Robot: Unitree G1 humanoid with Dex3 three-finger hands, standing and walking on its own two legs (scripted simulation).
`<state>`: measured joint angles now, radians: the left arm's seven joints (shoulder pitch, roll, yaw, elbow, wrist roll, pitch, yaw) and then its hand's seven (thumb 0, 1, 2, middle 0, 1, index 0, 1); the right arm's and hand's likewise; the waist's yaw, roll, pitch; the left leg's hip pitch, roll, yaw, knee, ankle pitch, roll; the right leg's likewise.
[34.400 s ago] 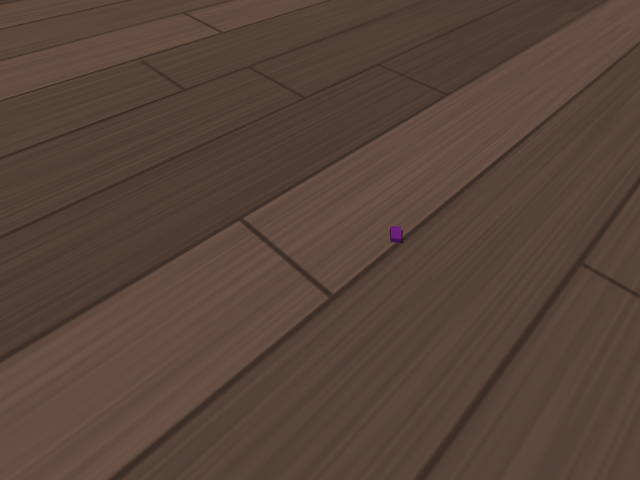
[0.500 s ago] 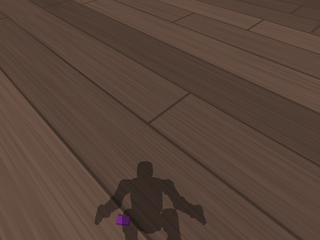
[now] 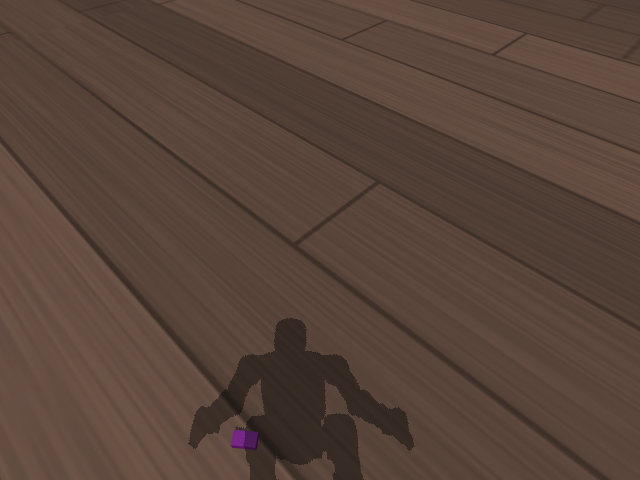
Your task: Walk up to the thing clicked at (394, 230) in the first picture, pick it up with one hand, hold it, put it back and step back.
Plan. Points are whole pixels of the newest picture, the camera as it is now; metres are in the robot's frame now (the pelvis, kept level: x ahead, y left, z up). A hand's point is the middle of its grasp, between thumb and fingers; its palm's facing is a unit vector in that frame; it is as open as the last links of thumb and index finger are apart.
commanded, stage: stand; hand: left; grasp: from above
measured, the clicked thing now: (245, 439) +0.39 +0.21 -0.77
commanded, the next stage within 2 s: step back in 0.04 s
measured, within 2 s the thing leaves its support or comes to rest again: neither
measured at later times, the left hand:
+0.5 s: hand out of the picture +0.08 +0.32 -0.18, palm faces -0.06 -0.93 -0.36, open 7.4 cm
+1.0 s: hand out of the picture -0.05 +0.31 -0.15, palm faces -0.05 -0.91 -0.41, open 7.4 cm
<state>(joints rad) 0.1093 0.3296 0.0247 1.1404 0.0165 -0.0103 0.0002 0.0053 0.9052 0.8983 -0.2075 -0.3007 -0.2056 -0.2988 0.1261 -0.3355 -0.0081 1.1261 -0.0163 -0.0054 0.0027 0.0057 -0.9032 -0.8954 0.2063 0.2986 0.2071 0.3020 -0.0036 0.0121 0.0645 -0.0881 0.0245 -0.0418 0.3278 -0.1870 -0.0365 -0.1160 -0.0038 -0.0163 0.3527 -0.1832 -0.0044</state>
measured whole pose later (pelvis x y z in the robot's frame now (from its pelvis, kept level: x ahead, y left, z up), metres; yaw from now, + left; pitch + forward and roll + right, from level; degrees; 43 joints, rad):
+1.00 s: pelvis -0.18 +0.05 -0.02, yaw -3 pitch -2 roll +1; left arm 0.15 0.35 0.07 0.80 0.04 0.04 0.01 0.01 0.90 0.90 -0.21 -0.30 -0.21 -0.30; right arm 0.17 -0.41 -0.04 0.88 0.00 0.04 -0.02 0.01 -0.90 -0.90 0.21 0.30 0.21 0.30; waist 0.01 0.01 0.16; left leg -0.38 -0.10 -0.10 1.02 -0.52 -0.03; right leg -0.31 0.00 0.01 0.59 -0.25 -0.03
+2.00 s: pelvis -0.53 +0.03 -0.02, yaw -1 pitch -2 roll -1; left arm 0.11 0.40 0.08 0.81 0.01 0.07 0.01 0.01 0.90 0.90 -0.21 -0.30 -0.21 -0.30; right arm 0.18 -0.36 -0.03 0.88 -0.04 0.03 0.00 0.01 -0.90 -0.89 0.21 0.30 0.21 0.30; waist -0.01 -0.03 0.17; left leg -0.33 0.00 -0.02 0.61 -0.24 0.02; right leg -0.47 0.10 0.11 1.19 -0.52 -0.01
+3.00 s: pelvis -0.61 +0.00 -0.02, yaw +2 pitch -3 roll +0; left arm 0.23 0.36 0.06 0.98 0.03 -0.05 0.00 0.01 0.90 0.90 -0.21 -0.30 -0.21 -0.30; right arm 0.20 -0.40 -0.06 1.00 -0.03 0.00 0.02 0.01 -0.90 -0.90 0.21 0.30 0.21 0.30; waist 0.03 0.03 0.10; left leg -0.37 0.02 -0.04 0.70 -0.34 -0.01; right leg -0.20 -0.01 -0.07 0.57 -0.32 -0.03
